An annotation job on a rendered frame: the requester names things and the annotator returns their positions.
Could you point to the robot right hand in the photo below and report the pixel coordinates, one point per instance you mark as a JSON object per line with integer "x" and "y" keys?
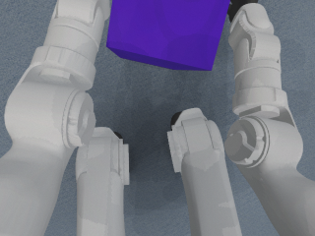
{"x": 236, "y": 5}

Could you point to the robot right forearm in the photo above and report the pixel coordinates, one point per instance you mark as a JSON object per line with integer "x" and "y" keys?
{"x": 257, "y": 66}

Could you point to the left robot upper arm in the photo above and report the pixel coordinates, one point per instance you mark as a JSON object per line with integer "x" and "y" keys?
{"x": 46, "y": 122}

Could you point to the carton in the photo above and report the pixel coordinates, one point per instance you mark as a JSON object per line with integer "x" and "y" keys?
{"x": 173, "y": 34}

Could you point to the right robot upper arm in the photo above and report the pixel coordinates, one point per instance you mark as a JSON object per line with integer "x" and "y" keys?
{"x": 266, "y": 152}

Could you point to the right robot thigh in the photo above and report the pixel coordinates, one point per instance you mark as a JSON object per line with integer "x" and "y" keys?
{"x": 209, "y": 197}

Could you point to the robot right foot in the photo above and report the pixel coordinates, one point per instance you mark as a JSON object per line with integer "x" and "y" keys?
{"x": 174, "y": 118}

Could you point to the robot left forearm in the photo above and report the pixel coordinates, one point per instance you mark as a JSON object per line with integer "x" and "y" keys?
{"x": 67, "y": 56}

